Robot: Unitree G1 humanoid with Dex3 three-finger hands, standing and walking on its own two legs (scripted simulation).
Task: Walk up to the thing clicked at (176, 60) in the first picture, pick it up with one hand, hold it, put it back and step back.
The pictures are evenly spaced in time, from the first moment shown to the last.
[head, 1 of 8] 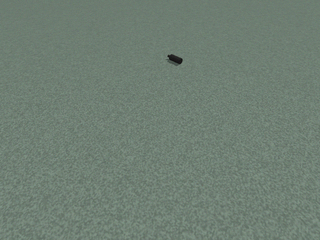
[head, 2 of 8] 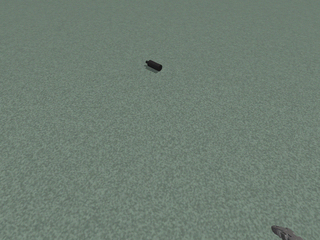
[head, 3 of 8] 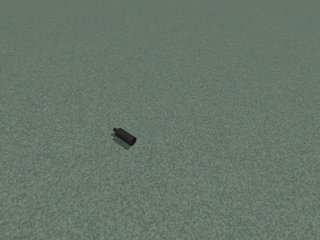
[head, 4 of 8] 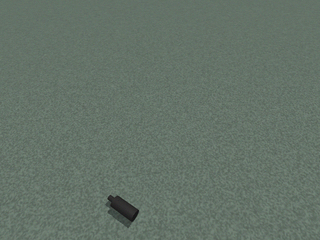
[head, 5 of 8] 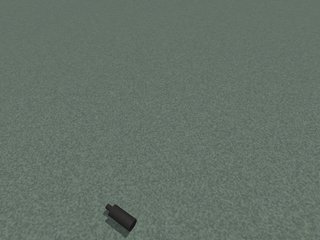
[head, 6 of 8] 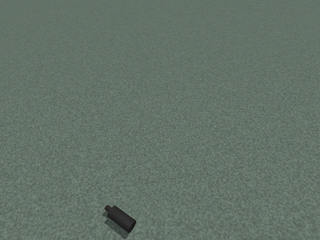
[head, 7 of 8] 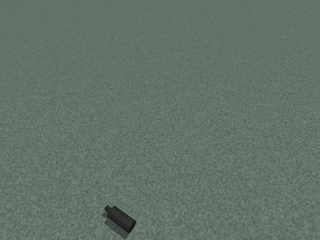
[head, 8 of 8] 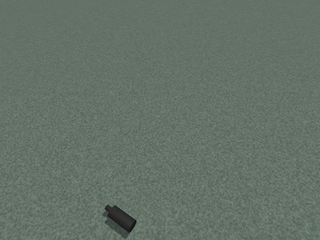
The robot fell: no
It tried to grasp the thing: no
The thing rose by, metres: 0.00
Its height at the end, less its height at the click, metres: +0.00
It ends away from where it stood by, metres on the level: 0.00
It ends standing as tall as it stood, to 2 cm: yes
